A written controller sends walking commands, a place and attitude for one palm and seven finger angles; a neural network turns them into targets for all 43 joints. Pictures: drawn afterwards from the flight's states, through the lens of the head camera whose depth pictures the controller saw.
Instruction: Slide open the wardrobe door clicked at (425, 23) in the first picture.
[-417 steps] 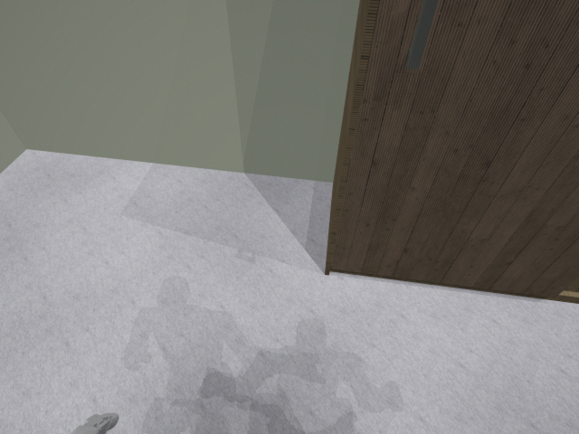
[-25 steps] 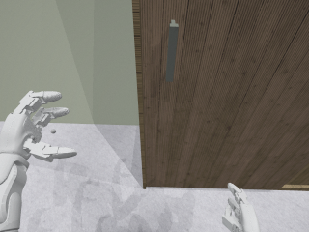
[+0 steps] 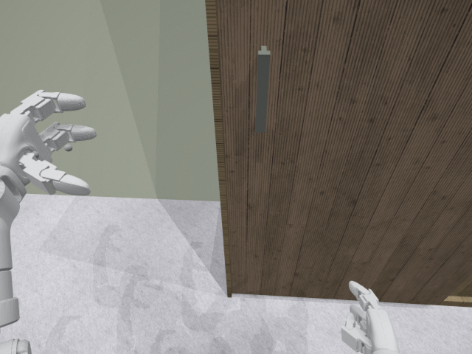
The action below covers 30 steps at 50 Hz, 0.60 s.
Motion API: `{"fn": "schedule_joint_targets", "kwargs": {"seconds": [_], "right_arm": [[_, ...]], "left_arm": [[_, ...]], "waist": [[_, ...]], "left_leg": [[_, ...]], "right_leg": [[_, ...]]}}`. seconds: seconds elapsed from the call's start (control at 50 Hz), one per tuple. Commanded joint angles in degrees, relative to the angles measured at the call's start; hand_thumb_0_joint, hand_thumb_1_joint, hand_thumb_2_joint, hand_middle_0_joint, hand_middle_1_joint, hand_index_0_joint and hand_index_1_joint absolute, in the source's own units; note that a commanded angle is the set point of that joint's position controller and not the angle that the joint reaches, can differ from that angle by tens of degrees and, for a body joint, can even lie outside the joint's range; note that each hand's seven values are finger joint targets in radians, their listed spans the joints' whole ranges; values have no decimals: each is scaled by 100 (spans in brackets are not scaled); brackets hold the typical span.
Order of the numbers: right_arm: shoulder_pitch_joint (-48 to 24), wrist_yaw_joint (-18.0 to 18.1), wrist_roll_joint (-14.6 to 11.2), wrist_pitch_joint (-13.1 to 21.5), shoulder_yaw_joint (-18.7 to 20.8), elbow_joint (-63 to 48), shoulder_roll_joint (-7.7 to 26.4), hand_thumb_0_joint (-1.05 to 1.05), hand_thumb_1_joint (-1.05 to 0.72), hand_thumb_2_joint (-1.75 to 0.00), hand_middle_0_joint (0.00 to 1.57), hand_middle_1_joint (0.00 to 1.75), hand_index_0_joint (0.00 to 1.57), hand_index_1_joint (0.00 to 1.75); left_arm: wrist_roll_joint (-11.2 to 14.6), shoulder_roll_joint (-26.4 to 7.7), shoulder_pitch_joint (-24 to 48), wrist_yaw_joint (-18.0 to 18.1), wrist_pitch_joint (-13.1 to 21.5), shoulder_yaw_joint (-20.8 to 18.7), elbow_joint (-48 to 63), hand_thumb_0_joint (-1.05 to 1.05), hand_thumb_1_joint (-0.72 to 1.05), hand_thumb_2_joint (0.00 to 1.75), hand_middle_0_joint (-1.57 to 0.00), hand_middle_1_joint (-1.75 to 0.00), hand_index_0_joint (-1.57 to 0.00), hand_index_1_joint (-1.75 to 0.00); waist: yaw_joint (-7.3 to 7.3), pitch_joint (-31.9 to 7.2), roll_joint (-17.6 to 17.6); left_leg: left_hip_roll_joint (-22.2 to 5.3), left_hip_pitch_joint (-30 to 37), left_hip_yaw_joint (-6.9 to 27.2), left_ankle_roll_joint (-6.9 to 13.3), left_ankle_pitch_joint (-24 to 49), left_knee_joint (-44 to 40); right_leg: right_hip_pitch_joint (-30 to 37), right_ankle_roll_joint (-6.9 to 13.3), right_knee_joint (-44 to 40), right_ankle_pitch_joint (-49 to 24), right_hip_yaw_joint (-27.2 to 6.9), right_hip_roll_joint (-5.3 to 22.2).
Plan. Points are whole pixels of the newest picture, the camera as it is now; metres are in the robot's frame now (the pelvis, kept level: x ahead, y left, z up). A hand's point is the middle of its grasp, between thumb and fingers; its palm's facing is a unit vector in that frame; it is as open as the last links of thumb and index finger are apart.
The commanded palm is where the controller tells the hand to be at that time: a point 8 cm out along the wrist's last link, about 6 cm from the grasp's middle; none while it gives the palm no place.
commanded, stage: raise the hand with hooked fingers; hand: left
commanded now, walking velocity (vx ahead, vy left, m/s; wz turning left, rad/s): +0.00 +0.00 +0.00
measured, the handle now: (262, 90) +0.55 +0.03 +0.22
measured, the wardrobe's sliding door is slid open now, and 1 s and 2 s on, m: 0.00 0.00 0.00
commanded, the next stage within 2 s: move the hooked fingers beside the handle in 0.42 s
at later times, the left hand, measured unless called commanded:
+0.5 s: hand (98, 146) +0.31 +0.25 +0.24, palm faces +0.12 -0.99 -0.08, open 14.0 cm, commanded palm +0.27 +0.30 +0.25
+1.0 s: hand (140, 131) +0.34 +0.20 +0.25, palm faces +0.07 -1.00 -0.04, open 14.0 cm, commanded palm +0.32 +0.25 +0.24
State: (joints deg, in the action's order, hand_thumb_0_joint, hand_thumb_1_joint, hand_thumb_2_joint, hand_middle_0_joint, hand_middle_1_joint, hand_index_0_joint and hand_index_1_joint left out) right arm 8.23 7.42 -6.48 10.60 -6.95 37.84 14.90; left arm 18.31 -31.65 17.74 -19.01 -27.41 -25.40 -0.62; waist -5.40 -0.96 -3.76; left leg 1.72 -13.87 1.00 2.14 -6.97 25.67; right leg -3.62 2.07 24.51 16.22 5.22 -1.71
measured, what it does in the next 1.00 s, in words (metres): stands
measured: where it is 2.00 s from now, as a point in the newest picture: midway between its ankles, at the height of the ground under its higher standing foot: outside the picture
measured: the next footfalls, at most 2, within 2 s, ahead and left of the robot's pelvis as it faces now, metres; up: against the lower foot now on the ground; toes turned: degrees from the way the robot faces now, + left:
none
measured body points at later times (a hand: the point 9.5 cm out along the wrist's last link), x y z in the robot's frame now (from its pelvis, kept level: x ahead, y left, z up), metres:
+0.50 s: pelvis +0.02 -0.02 +0.00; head -0.01 -0.04 +0.45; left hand +0.30 +0.31 +0.24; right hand +0.24 -0.23 -0.06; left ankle +0.08 +0.09 -0.74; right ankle -0.02 -0.09 -0.74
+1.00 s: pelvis +0.02 -0.02 +0.00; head -0.01 -0.04 +0.45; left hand +0.33 +0.26 +0.25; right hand +0.24 -0.23 -0.07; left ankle +0.08 +0.09 -0.74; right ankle -0.02 -0.09 -0.74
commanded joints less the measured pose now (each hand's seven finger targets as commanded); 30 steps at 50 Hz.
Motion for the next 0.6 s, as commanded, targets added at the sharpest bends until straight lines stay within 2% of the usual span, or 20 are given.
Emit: {"fn": "schedule_joint_targets", "kwargs": {"seconds": [0.0,0.04,0.08,0.1,0.14,0.18,0.22,0.24,0.34,0.38,0.42,0.44,0.5,0.52,0.54,0.58], "right_arm": [[-1133,-43,10,273,285,-1108,647,0,-90,-90,20,30,20,30],[-1179,-91,9,243,307,-1115,638,0,-90,-90,20,30,20,30],[-1208,-107,20,243,310,-1143,628,0,-90,-90,20,30,20,30],[-1241,-114,17,259,314,-1173,607,0,-90,-90,20,30,20,30],[-1224,-121,35,270,322,-1182,569,0,-90,-90,20,30,20,30],[-1162,-94,60,296,327,-1174,563,0,-90,-90,20,30,20,30],[-1097,-70,46,280,329,-1142,562,0,-90,-90,20,30,20,30],[-1086,-68,51,281,347,-1119,574,0,-90,-90,20,30,20,30],[-1063,-70,-10,206,360,-1069,619,0,-90,-90,20,30,20,30],[-1108,-74,-16,183,349,-1113,624,0,-90,-90,20,30,20,30],[-1119,-93,-25,160,346,-1163,608,0,-90,-90,20,30,20,30],[-1140,-111,-13,160,357,-1184,601,0,-90,-90,20,30,20,30],[-1135,-116,1,157,344,-1228,556,0,-90,-90,20,30,20,30],[-1141,-109,-1,159,341,-1226,547,0,-90,-90,20,30,20,30],[-1126,-118,9,170,355,-1200,538,0,-90,-90,20,30,20,30],[-1088,-107,18,164,369,-1155,560,0,-90,-90,20,30,20,30]], "left_arm": [[210,-1345,1459,-176,252,-477,901,0,-50,30,-30,-120,-30,-120],[266,-1489,1291,-158,324,-672,922,0,-50,30,-30,-120,-30,-120],[264,-1556,1573,-84,424,-769,1212,0,-50,30,-30,-120,-30,-120],[246,-1568,1678,-43,492,-778,1373,0,-50,30,-30,-120,-30,-120],[184,-1653,1786,80,610,-817,1650,0,-50,30,-30,-120,-30,-120],[166,-1588,1859,147,691,-832,1768,0,-50,30,-30,-120,-30,-120],[135,-1444,1831,135,690,-702,1647,0,-50,30,-30,-120,-30,-120],[149,-1471,1682,108,682,-728,1536,0,-50,30,-30,-120,-30,-120],[157,-1340,1490,-66,388,-581,987,0,-50,30,-30,-120,-30,-120],[182,-1359,1528,-106,319,-610,995,0,-50,30,-30,-120,-30,-120],[176,-1362,1635,-108,342,-599,1124,0,-50,30,-30,-120,-30,-120],[200,-1450,1541,-101,409,-686,1249,0,-50,30,-30,-120,-30,-120],[209,-1484,1704,-49,558,-773,1514,0,-50,30,-30,-120,-30,-120],[201,-1358,1841,-37,598,-641,1525,0,-50,30,-30,-120,-30,-120],[217,-1340,1791,5,641,-646,1510,0,-50,30,-30,-120,-30,-120],[227,-1286,1699,49,616,-698,1324,0,-50,30,-30,-120,-30,-120]], "waist": [[57,-882,172],[-2,-897,276],[10,-991,17],[8,-972,-243],[-2,-1065,-413],[32,-1184,-477],[74,-1085,-412],[54,-1058,-259],[58,-936,8],[49,-1036,14],[54,-1114,46],[30,-1166,112],[24,-1336,-75],[57,-1293,-165],[61,-1260,26],[51,-1326,125]], "left_leg": [[-76,1154,466,5,-359,-246],[-91,1071,412,3,-254,-124],[-73,1165,399,9,-152,-112],[-70,1228,374,5,-69,-83],[-86,1303,342,3,66,-41],[-68,1405,329,23,211,-34],[-67,1430,301,25,224,-73],[-87,1372,291,28,289,-2],[-83,1251,272,47,350,55],[-56,1206,292,56,366,103],[-36,1279,281,63,487,99],[-61,1265,283,50,534,160],[-28,1387,266,58,680,124],[-28,1446,252,61,689,126],[-64,1404,262,52,674,171],[-48,1358,261,67,663,155]], "right_leg": [[-1112,-81,-678,-249,-373,129],[-1050,-118,-724,-286,-492,173],[-1049,-91,-653,-382,-454,173],[-1073,-78,-638,-485,-477,184],[-1018,-70,-632,-625,-512,195],[-954,-68,-560,-860,-490,185],[-1015,-91,-550,-913,-412,139],[-964,-129,-571,-1061,-492,172],[-1018,-261,-523,-1365,-525,202],[-988,-313,-449,-1535,-582,245],[-986,-280,-388,-1606,-475,187],[-917,-326,-385,-1800,-575,242],[-847,-236,-314,-1852,-468,182],[-919,-221,-314,-1810,-459,164],[-919,-249,-339,-1867,-508,198],[-868,-282,-289,-1997,-505,210]]}}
